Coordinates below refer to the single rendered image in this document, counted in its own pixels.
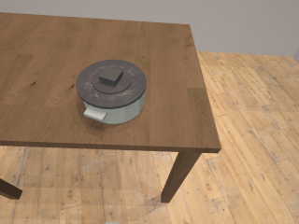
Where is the lid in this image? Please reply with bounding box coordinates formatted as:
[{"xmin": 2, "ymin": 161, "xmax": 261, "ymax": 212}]
[{"xmin": 76, "ymin": 59, "xmax": 147, "ymax": 109}]

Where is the pot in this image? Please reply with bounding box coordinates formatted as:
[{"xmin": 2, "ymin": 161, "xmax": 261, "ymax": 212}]
[{"xmin": 83, "ymin": 91, "xmax": 146, "ymax": 124}]

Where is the knob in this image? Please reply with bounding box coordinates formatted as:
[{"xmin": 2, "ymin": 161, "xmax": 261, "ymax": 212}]
[{"xmin": 99, "ymin": 66, "xmax": 123, "ymax": 85}]

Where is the table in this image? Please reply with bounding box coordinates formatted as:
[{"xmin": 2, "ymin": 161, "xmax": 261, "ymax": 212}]
[{"xmin": 0, "ymin": 12, "xmax": 221, "ymax": 203}]

